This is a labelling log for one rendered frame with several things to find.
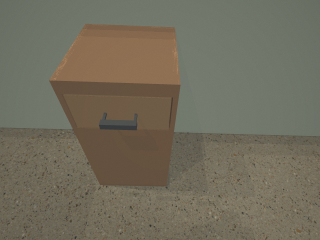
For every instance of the cabinet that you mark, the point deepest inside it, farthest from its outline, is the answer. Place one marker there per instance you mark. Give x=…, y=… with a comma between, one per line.
x=123, y=60

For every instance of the drawer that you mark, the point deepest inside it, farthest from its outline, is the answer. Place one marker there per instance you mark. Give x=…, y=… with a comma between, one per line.
x=88, y=110

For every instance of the handle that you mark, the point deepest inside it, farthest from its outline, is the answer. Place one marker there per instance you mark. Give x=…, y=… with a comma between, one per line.
x=106, y=124

